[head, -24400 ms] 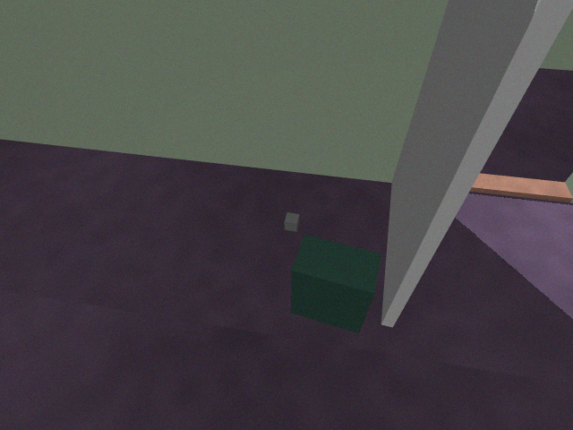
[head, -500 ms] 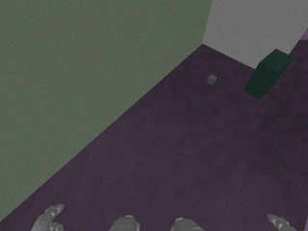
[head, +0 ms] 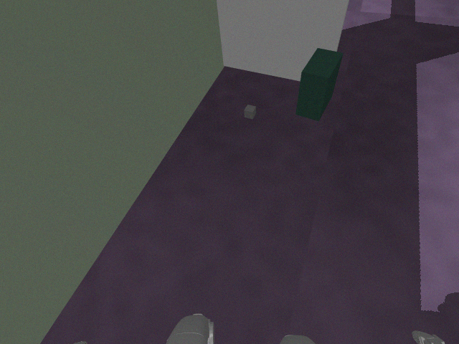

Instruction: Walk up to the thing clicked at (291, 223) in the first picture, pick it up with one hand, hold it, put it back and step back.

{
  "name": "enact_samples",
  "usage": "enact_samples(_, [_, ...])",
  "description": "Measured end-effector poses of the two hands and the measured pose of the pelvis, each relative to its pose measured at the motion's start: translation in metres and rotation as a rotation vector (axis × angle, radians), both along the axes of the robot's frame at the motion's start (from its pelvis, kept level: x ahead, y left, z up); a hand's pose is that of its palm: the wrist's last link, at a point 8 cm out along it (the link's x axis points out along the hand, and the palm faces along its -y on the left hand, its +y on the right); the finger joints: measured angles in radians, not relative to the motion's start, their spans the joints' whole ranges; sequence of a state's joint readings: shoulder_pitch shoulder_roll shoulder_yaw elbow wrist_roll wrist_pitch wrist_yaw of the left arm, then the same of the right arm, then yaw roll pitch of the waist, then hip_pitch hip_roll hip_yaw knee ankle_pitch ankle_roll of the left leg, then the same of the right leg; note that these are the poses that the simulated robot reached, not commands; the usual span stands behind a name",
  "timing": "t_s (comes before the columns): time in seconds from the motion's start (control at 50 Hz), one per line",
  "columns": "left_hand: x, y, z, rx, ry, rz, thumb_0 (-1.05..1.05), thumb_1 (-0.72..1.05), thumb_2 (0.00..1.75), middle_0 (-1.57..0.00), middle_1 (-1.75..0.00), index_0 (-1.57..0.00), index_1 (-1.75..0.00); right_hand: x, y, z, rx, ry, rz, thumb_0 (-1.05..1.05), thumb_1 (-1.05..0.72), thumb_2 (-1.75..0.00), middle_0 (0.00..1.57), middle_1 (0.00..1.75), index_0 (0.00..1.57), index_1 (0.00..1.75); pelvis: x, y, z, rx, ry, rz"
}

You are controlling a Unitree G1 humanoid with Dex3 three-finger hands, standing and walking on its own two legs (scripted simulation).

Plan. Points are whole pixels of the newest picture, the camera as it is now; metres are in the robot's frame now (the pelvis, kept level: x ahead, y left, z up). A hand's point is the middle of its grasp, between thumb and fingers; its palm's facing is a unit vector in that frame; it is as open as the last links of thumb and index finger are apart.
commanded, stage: walk up
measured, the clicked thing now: (250, 111) +1.46 +0.00 -0.72
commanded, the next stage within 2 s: stand in 1.48 s
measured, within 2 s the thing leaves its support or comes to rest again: neither
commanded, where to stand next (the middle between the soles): +0.07 +0.01 m, yaw -11 degrees
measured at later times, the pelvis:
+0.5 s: pelvis -0.02 +0.01 +0.00, yaw -9 degrees
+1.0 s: pelvis +0.00 +0.02 +0.02, yaw -14 degrees
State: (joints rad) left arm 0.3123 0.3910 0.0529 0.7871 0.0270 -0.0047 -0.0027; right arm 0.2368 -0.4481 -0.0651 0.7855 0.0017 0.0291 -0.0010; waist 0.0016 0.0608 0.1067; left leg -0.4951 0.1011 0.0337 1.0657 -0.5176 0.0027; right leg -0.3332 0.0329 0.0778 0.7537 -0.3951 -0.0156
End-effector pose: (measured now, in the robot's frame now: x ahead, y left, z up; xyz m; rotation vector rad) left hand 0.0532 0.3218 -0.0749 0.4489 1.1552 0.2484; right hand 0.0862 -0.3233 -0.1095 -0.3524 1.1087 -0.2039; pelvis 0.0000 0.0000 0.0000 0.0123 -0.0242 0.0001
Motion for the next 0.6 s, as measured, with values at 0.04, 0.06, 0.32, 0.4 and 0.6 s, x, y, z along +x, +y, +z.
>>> enact_samples(0.04, [0.003, -0.001, 0.002, 0.007, 0.006, -0.017, 0.01, 0.91, 0.90, -0.20, -0.30, -0.21, -0.30, -0.002, 0.005, -0.002, 0.020, -0.008, -0.009, 0.01, -0.91, -0.90, 0.20, 0.30, 0.20, 0.30, -0.001, 0.000, 0.002, 0.003, 0.004, -0.019])
enact_samples(0.06, [0.005, -0.001, 0.003, 0.009, 0.006, -0.027, 0.01, 0.91, 0.90, -0.20, -0.30, -0.21, -0.30, -0.004, 0.007, -0.002, 0.025, -0.009, -0.011, 0.01, -0.91, -0.90, 0.20, 0.30, 0.20, 0.30, -0.001, 0.001, 0.002, 0.004, 0.006, -0.029])
enact_samples(0.32, [0.051, 0.003, -0.029, -0.059, -0.040, -0.139, 0.01, 0.91, 0.90, -0.20, -0.30, -0.20, -0.30, -0.050, 0.031, 0.007, -0.007, 0.000, -0.094, 0.01, -0.91, -0.90, 0.20, 0.30, 0.20, 0.30, -0.011, 0.023, -0.005, -0.018, -0.013, -0.111])
enact_samples(0.4, [0.060, -0.005, -0.026, -0.083, -0.033, -0.180, 0.01, 0.91, 0.90, -0.20, -0.30, -0.20, -0.30, -0.070, 0.024, 0.018, -0.020, 0.004, -0.133, 0.00, -0.90, -0.90, 0.20, 0.30, 0.21, 0.30, -0.013, 0.017, 0.002, -0.024, -0.007, -0.140])
enact_samples(0.6, [0.055, -0.024, -0.017, -0.044, -0.030, -0.209, 0.01, 0.91, 0.90, -0.20, -0.30, -0.20, -0.30, -0.098, 0.000, 0.002, 0.002, 0.050, -0.220, 0.01, -0.91, -0.90, 0.20, 0.30, 0.20, 0.30, -0.016, 0.003, 0.001, -0.022, -0.019, -0.194])
